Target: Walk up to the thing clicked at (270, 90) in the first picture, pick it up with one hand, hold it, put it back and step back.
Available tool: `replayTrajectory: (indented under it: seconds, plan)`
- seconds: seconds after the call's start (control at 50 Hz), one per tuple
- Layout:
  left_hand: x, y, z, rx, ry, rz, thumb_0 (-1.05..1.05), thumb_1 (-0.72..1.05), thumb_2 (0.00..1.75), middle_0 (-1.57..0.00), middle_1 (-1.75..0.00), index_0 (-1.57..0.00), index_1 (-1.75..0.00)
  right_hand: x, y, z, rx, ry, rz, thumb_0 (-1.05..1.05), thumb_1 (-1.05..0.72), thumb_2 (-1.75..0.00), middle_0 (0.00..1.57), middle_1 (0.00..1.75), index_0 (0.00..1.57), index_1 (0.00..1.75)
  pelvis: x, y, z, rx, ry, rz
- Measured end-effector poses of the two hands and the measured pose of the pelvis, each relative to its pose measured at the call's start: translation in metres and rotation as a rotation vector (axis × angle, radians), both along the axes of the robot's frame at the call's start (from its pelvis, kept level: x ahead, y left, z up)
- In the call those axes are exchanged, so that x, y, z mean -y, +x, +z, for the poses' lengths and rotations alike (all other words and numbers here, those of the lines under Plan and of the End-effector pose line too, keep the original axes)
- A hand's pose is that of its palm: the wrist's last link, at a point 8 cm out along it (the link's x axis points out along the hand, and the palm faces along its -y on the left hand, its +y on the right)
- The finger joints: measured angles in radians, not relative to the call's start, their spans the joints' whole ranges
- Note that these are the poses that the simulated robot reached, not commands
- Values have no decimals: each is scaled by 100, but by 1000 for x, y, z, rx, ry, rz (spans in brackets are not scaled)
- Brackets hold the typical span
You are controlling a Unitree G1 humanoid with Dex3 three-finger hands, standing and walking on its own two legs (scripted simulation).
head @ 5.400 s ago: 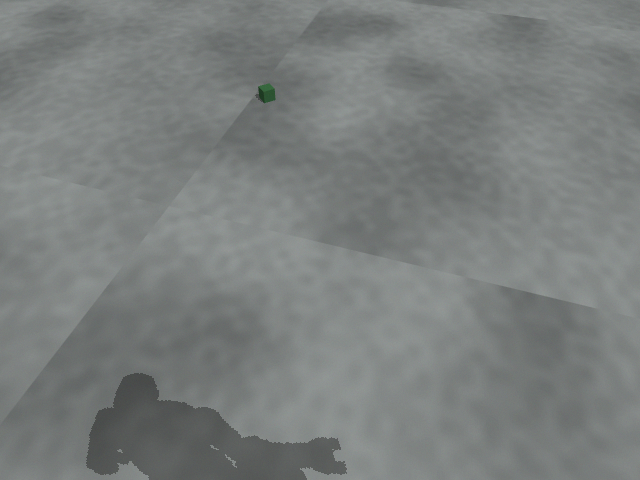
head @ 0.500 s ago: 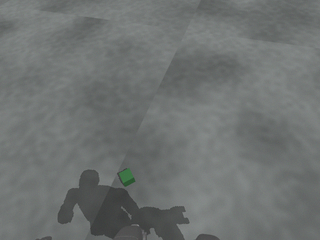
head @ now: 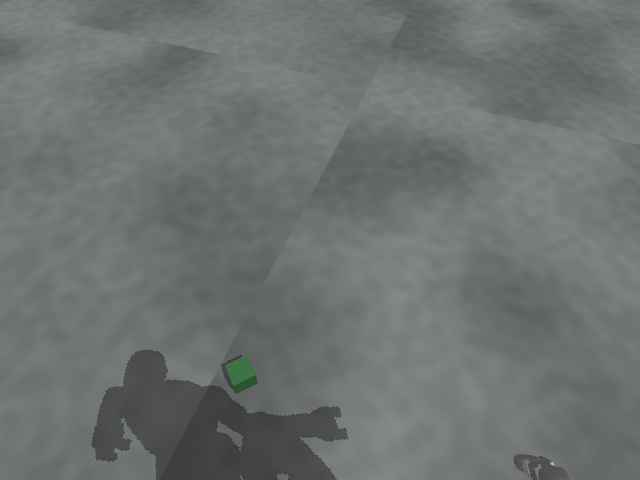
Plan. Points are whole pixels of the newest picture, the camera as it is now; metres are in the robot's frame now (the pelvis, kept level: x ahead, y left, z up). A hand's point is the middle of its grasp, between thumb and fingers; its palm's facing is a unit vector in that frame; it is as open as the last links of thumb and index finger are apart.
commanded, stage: walk up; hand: left
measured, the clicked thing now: (241, 374) +0.50 +0.23 -0.74
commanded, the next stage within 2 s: stand in 0.82 s
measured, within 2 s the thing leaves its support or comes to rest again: neither
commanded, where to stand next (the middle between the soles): +0.07 +0.00 m, yaw -1 degrees
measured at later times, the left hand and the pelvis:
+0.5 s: hand out of the picture +0.09 +0.26 -0.15, palm faces -0.02 -0.94 -0.34, open 7.4 cm; pelvis +0.00 +0.00 +0.01, yaw -1 degrees
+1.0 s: hand out of the picture +0.10 +0.25 -0.15, palm faces -0.02 -0.94 -0.34, open 7.4 cm; pelvis +0.02 +0.00 +0.01, yaw +0 degrees
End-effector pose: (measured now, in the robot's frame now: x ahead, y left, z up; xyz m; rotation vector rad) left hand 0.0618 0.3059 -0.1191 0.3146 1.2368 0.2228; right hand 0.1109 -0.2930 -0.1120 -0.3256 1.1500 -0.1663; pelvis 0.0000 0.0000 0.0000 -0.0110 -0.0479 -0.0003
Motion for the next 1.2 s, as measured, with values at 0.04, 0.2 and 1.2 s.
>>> replayTrajectory:
  seconds: [0.04, 0.2, 1.2]
  plan:
    - [0, 0, 3, -4, 3, 3, 1, 90, 90, -20, -30, -20, -30, 0, 3, 1, 2, 3, -4, 1, -90, -90, 20, 30, 21, 30, 0, 0, 2, 1, 2, -1]
    - [1, 9, 11, 10, 2, 3, 1, 90, 90, -20, -30, -20, -30, 1, -3, 4, -17, 10, -23, 1, -90, -90, 20, 30, 21, 30, 0, 1, 8, 4, 4, -5]
    - [12, 33, 10, -11, -15, -17, 1, 90, 90, -20, -30, -20, -30, 7, -15, 2, -86, 3, -62, 1, -90, -90, 20, 30, 21, 30, 4, 27, 12, -21, 11, -4]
